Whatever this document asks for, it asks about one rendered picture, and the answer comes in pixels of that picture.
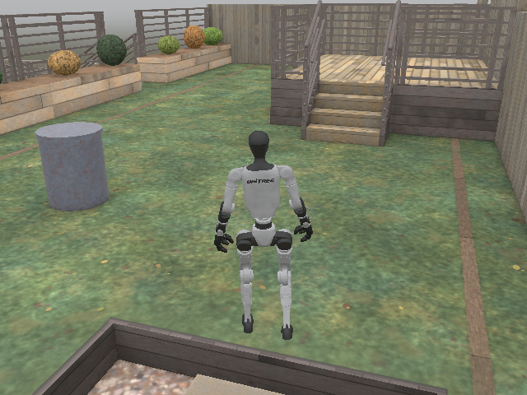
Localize stairs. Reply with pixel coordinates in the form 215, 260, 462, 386
305, 81, 384, 146

